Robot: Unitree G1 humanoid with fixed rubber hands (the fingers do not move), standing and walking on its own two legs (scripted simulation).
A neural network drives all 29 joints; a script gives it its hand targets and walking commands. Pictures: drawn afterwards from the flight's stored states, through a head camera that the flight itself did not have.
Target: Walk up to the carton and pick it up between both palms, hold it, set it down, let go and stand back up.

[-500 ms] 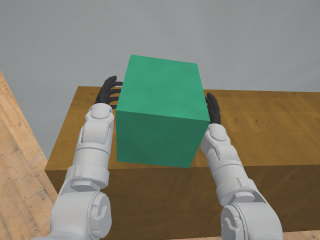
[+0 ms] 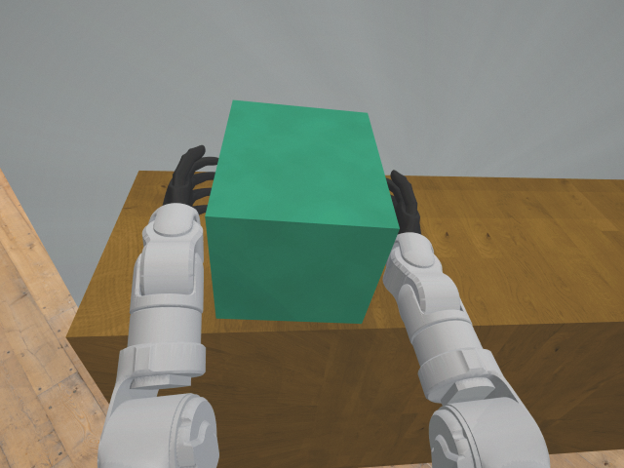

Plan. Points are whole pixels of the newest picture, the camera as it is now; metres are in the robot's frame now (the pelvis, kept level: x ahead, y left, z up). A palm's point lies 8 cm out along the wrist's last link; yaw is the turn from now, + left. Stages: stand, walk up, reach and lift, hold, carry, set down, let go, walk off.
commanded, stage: reach and lift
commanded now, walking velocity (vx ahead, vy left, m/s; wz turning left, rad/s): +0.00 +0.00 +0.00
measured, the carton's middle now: (296, 209) +0.41 -0.02 +0.16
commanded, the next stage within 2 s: hold in 0.86 s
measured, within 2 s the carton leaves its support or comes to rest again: neither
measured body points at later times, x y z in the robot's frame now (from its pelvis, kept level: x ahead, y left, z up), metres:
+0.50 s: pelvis +0.00 +0.01 +0.00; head -0.03 +0.04 +0.45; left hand +0.39 +0.13 +0.20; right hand +0.37 -0.15 +0.17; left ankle +0.02 +0.13 -0.75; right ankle +0.03 -0.11 -0.75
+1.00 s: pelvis -0.01 +0.00 +0.00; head -0.05 +0.03 +0.45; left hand +0.38 +0.15 +0.21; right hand +0.37 -0.13 +0.18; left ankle +0.02 +0.13 -0.75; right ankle +0.03 -0.11 -0.75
